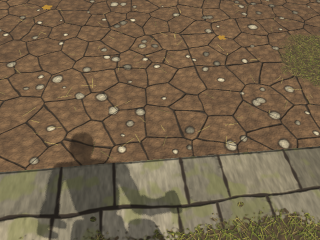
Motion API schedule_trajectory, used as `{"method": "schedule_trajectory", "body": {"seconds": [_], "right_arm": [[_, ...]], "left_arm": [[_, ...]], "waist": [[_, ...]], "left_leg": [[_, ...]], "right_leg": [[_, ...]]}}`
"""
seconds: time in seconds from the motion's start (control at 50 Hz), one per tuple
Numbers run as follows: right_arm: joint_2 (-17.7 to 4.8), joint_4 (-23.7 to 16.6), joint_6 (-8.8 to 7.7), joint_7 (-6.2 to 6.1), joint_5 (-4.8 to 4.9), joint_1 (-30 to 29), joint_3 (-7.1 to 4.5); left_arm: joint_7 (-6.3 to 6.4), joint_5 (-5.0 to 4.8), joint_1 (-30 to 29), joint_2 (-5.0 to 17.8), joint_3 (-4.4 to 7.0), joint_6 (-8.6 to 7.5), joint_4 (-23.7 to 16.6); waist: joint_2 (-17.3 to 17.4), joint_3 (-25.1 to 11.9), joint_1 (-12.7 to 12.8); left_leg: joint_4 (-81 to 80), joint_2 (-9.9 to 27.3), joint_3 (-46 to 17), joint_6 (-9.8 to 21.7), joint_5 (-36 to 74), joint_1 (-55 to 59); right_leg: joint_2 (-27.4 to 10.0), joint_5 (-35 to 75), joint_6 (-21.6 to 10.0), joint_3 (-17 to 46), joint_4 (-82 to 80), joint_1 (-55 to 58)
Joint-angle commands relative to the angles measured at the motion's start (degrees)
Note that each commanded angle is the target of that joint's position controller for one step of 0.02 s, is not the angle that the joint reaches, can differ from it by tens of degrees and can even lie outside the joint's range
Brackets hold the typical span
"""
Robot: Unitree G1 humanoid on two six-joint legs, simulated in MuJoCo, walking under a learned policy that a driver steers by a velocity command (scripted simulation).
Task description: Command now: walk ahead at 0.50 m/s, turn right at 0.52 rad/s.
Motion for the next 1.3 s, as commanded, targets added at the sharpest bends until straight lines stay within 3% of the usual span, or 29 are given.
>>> {"method": "schedule_trajectory", "body": {"seconds": [0.02,0.1,0.18,0.24,0.28,0.3,0.32,0.34,0.36,0.38,0.4,0.42,0.44,0.48,0.52,0.6,0.66,0.78,0.82,0.84,0.86,0.88,0.9,0.92,0.94,0.96,1.1,1.22,1.3], "right_arm": [[-5.7,-1.4,-0.98,-0.1,-0.1,1.3,-1.79],[-8.4,1.1,-1.19,-0.5,-0.05,2.6,-2.73],[-10.4,2.6,-0.19,-1.15,0.37,2.6,-2.94],[-12.5,3.7,0.98,-1.69,1.31,4.2,-3.35],[-14.2,3.5,1.68,-2.19,2.22,3.5,-3.89],[-14.6,3.2,2.09,-2.47,2.63,3.0,-4.12],[-13.2,3.4,2.24,-2.52,2.8,3.8,-3.57],[-10.2,2.7,1.91,-2.16,0.76,6.6,-2.28],[-3.9,1.6,1.14,-0.68,-1.47,15.4,0.4],[-10.4,5.0,1.01,0.05,0.56,13.9,-0.59],[-11.5,3.8,1.7,0.14,2.72,8.0,-1.18],[-9.8,3.1,2.37,-0.43,2.38,5.0,-0.67],[-9.2,3.8,3.43,-1.16,1.79,4.1,-0.65],[-8.2,5.9,5.63,-1.98,1.42,8.8,-0.8],[-6.8,6.7,6.49,-2.75,1.06,10.4,-0.74],[-7.7,4.1,7.21,-3.15,0.91,3.8,-1.09],[-8.0,2.1,7.89,-2.92,1.13,0.5,-1.58],[-6.4,0.8,7.86,-1.19,1.27,0.5,-1.76],[-6.6,1.8,7.64,-0.43,1.16,4.3,-2.12],[-9.1,1.8,7.56,-0.52,0.71,5.4,-2.87],[-15.9,1.0,7.52,-1.59,0.47,6.4,-4.51],[-18.2,-0.6,7.0,-1.47,-0.84,5.4,-4.66],[-16.0,-1.1,5.81,-1.07,-1.66,5.8,-4.23],[-14.9,-1.2,4.87,-1.15,-1.06,3.5,-4.04],[-13.5,-1.7,4.64,-1.39,0.19,0.9,-3.86],[-12.2,-2.2,4.78,-1.76,1.28,-0.7,-3.37],[-13.0,-3.5,6.33,-3.27,1.26,1.0,-3.75],[-13.7,-5.2,7.24,-2.75,1.07,-1.5,-4.06],[-13.2,-6.5,7.84,-2.76,1.92,-4.4,-3.88]], "left_arm": [[-0.48,0.1,-1.8,2.5,0.93,0.04,-5.4],[-0.98,0.53,-6.2,1.3,0.34,0.28,-7.5],[-2.51,0.89,-13.6,0.2,-0.38,-0.32,-9.6],[-3.77,0.9,-16.4,1.1,0.05,-0.27,-11.6],[-4.25,1.22,-14.1,3.5,1.19,0.02,-11.8],[-4.25,1.37,-9.4,5.2,2.18,0.15,-10.9],[-3.66,1.54,-2.4,7.3,3.5,0.08,-9.1],[-2.18,1.82,2.2,11.2,4.49,0.46,-8.7],[-1.29,3.28,-2.4,15.2,3.49,0.24,-11.1],[-1.62,3.17,0.3,9.7,2.26,0.44,-11.5],[-2.12,2.9,-2.1,7.0,1.24,0.3,-10.1],[-2.28,1.91,-5.4,4.7,0.51,0.04,-9.1],[-2.2,1.95,-8.5,2.9,-0.21,-0.12,-8.7],[-2.24,3.67,-12.6,3.0,-0.14,-0.75,-7.6],[-1.92,4.36,-15.4,2.6,-0.16,-1.52,-6.5],[0.05,3.44,-14.3,5.3,1.01,-0.69,-4.1],[1.16,2.84,-13.4,5.6,1.35,0.67,-2.9],[1.55,1.93,-14.3,6.6,2.07,2.57,-1.6],[1.74,0.66,-14.9,6.8,2.31,3.27,-1.0],[1.73,0.34,-12.5,5.3,2.14,3.43,0.2],[1.3,2.5,-12.1,2.1,1.42,3.17,-1.1],[1.54,3.1,-17.8,2.4,1.4,2.72,-3.7],[1.55,2.74,-20.0,4.3,1.91,2.58,-3.9],[1.62,1.83,-19.1,4.5,2.23,2.69,-3.3],[2.06,1.95,-17.4,4.5,2.4,2.84,-2.0],[2.42,2.23,-17.0,5.3,2.69,2.97,-1.6],[2.01,1.34,-18.3,3.1,1.97,2.34,-1.9],[0.98,1.02,-18.0,4.1,2.11,1.54,-1.8],[-0.04,0.82,-14.2,4.7,2.48,0.33,-1.1]], "waist": [[9.5,1.4,-1.1],[6.6,2.0,-1.6],[5.9,4.3,-3.6],[7.2,3.2,-3.9],[8.8,0.6,-1.8],[8.8,-1.8,0.9],[6.4,-5.7,4.7],[-1.8,-10.6,6.1],[-14.3,-20.3,-1.6],[-4.7,-30.4,4.4],[-2.3,-21.7,4.1],[0.7,-14.8,2.3],[0.8,-10.7,0.6],[-1.7,-8.1,-3.3],[-2.8,-7.0,-4.5],[-3.0,-5.1,-1.5],[-2.9,-2.8,-0.2],[-3.2,-3.7,-0.7],[-3.2,-4.8,-3.2],[0.3,-3.7,-3.1],[15.8,-4.0,-0.8],[20.9,-2.4,-3.0],[13.7,-4.7,-4.5],[11.2,-4.4,-2.7],[8.5,-4.7,-1.4],[9.0,-4.7,-0.8],[10.1,-5.6,-1.7],[12.1,-4.3,-2.1],[12.5,-5.0,0.0]], "left_leg": [[-15.1,15.4,-13.7,9.1,5.8,9.8],[-16.2,15.8,-5.8,9.7,15.4,10.9],[-14.5,14.1,2.5,7.6,23.2,10.5],[-10.2,14.9,5.3,5.8,31.9,13.4],[-3.5,15.3,6.3,4.4,42.1,15.9],[3.3,14.8,7.0,3.5,46.3,15.9],[13.3,12.7,7.7,1.9,43.2,11.9],[30.0,9.1,8.2,-1.1,20.4,-0.8],[51.1,1.2,2.6,-4.3,-31.4,-20.2],[54.6,2.6,-7.8,-3.9,-29.1,-17.4],[52.9,5.0,-6.8,-3.6,-25.3,-20.6],[47.5,6.9,-5.9,-3.7,-21.7,-21.4],[43.3,8.2,-6.3,-4.1,-19.3,-18.5],[39.4,7.6,-5.3,-5.3,-13.5,-6.8],[33.5,7.0,-5.2,-6.2,-11.0,-3.5],[27.9,7.4,-4.6,-5.5,-7.2,-7.6],[27.1,7.6,-4.1,-4.9,-9.2,-11.7],[16.5,5.0,0.5,-2.8,-10.6,-7.0],[4.8,2.6,2.7,-0.4,-2.0,-0.1],[-2.2,3.6,-1.5,2.1,6.0,3.9],[-4.2,16.5,-19.4,7.6,26.2,12.1],[-5.6,24.2,-30.4,18.1,35.7,12.2],[-5.7,22.1,-28.0,19.0,34.0,12.4],[-4.7,18.7,-23.3,15.8,32.4,13.3],[-3.9,16.4,-20.8,12.9,30.8,13.8],[-3.8,15.6,-19.7,11.8,31.4,13.6],[-3.4,12.5,-20.7,11.5,27.5,14.1],[-2.8,11.2,-26.7,11.8,21.1,8.1],[0.5,8.9,-30.5,9.6,21.2,7.8]], "right_leg": [[-5.5,5.3,0.8,2.2,1.0,-14.1],[-5.9,12.9,1.9,1.9,-7.8,-15.9],[-4.4,22.1,0.9,-2.7,-22.0,-11.1],[-2.4,20.7,-0.5,-5.8,-27.8,-6.7],[0.3,15.7,-2.6,-7.7,-29.9,-1.7],[2.4,14.9,-4.1,-8.6,-32.1,3.9],[4.1,20.9,-6.2,-7.9,-37.0,15.4],[-4.0,42.5,-9.6,2.3,-36.7,31.1],[-23.1,66.2,-22.3,27.6,-33.3,48.6],[-24.0,58.4,-23.4,29.2,-37.5,46.1],[-20.4,53.8,-20.4,20.0,-38.9,39.9],[-16.9,47.0,-17.2,14.7,-40.7,32.2],[-15.0,42.3,-15.3,11.1,-42.8,24.4],[-12.5,38.8,-14.3,4.6,-47.7,10.5],[-11.9,36.6,-14.1,0.5,-49.6,7.0],[-14.3,21.4,-14.2,0.5,-52.1,10.9],[-16.4,12.0,-14.4,2.0,-53.5,14.1],[-17.2,21.5,-12.7,-1.9,-48.2,19.6],[-15.4,22.8,-9.1,-5.2,-42.5,18.9],[-12.4,17.5,-4.6,-8.4,-36.3,15.4],[-5.3,1.6,1.6,-14.6,-20.5,2.1],[2.8,-17.5,4.4,-9.6,-9.1,-10.0],[1.8,-17.1,4.0,-3.0,-1.7,-11.2],[0.8,-12.0,3.4,-1.2,-0.1,-12.3],[0.1,-8.4,3.5,-0.6,-1.0,-12.8],[-0.2,-5.8,3.9,-0.1,-1.7,-12.3],[2.0,1.2,6.0,0.4,-14.5,-6.8],[3.5,-0.1,5.5,1.2,-24.6,1.8],[4.0,4.8,3.7,0.6,-38.3,9.4]]}}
